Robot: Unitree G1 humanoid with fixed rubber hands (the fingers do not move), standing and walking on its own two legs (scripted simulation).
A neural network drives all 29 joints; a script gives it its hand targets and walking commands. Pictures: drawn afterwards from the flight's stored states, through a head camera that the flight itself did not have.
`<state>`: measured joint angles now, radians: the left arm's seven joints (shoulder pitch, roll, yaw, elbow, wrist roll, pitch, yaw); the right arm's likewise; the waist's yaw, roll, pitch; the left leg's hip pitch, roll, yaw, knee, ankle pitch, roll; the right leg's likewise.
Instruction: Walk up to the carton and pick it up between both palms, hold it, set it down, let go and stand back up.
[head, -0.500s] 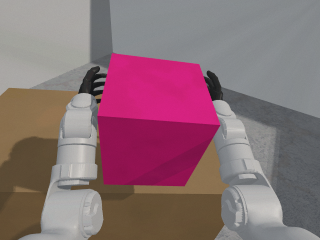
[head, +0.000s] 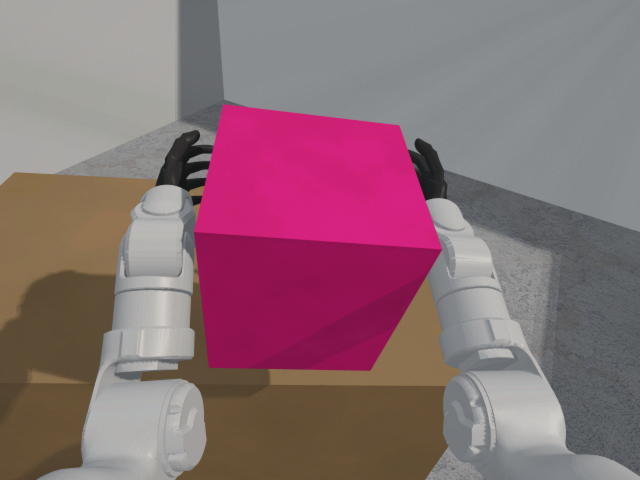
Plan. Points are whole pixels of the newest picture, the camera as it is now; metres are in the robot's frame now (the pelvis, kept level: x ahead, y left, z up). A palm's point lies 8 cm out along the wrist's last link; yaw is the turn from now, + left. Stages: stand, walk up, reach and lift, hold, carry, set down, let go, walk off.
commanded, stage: hold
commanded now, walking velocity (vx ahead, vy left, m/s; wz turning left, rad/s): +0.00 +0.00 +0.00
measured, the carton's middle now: (302, 248) +0.35 +0.03 +0.16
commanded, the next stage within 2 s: none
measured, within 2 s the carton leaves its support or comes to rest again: neither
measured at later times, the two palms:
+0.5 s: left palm (175, 196) +0.36 +0.18 +0.21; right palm (427, 204) +0.38 -0.12 +0.21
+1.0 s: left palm (172, 196) +0.36 +0.18 +0.21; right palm (428, 204) +0.38 -0.12 +0.21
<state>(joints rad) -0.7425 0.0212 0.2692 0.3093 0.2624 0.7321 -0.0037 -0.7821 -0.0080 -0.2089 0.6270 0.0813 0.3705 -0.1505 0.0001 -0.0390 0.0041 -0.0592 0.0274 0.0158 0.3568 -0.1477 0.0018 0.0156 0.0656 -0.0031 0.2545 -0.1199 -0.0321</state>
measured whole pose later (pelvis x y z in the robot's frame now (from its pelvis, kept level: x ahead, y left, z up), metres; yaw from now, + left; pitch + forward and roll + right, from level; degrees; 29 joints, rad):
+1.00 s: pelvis +0.00 +0.00 +0.00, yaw +0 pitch -9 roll -1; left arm -0.72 0.02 0.27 0.25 0.28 0.75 -0.03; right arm -0.76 -0.01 -0.18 0.57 0.10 0.38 -0.16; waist 0.00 -0.04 0.01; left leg -0.05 0.03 0.02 0.36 -0.15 0.00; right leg 0.02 0.07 0.00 0.25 -0.12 -0.03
